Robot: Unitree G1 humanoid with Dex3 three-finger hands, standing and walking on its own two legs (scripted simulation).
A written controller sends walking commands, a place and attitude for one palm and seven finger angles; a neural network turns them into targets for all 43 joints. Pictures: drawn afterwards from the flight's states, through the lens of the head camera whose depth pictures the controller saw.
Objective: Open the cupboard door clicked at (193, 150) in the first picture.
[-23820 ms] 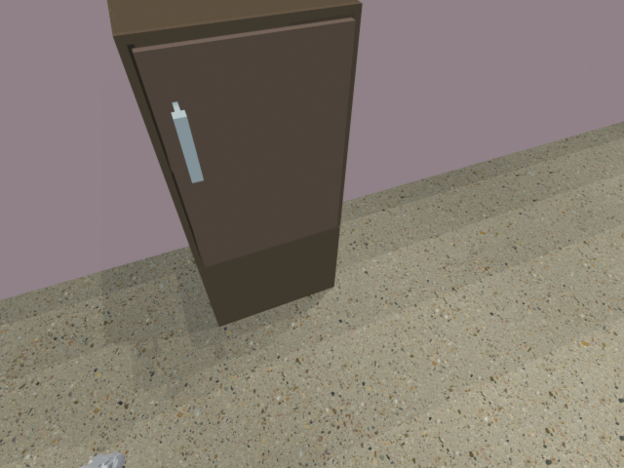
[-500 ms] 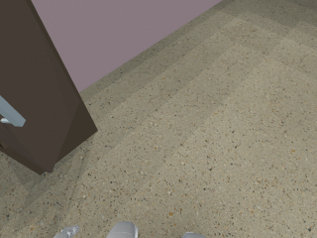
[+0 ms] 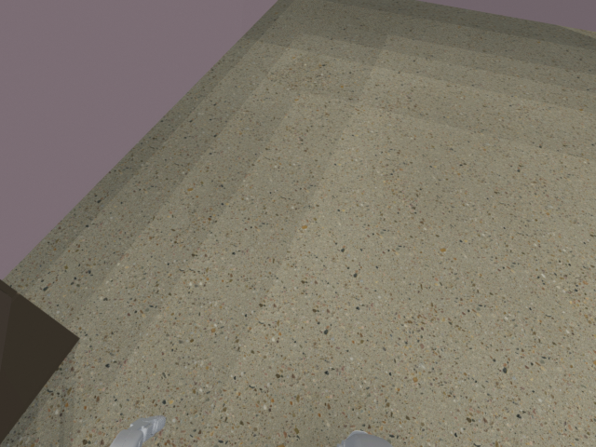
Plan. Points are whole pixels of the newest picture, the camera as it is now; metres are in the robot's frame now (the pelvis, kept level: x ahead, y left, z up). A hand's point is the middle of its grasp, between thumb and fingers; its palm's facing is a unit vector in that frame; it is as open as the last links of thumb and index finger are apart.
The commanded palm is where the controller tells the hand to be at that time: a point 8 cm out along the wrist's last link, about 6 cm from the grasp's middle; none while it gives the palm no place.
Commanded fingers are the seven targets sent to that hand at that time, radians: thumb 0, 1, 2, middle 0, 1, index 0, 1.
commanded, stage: walk to a spot facing it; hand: left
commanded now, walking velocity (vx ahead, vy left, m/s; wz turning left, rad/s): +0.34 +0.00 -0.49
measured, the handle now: out of the picture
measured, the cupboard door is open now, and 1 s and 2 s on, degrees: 39 39 39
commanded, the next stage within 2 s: turn to face it in 1.26 s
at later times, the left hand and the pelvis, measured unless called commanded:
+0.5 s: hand (191, 385) +0.24 +0.18 -0.19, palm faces -0.16 -0.97 -0.16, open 7.4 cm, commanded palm none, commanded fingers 0.00 0.90 0.90 -0.20 -0.30 -0.20 -0.30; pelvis +0.20 +0.00 -0.01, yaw -13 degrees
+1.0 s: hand (279, 238) +0.53 +0.04 -0.16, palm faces -0.32 -0.93 -0.20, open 7.2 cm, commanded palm none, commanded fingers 0.00 0.90 0.90 -0.20 -0.30 -0.20 -0.30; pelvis +0.41 -0.12 +0.01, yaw -20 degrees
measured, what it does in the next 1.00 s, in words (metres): walks ahead, turning right: right foot, then left foot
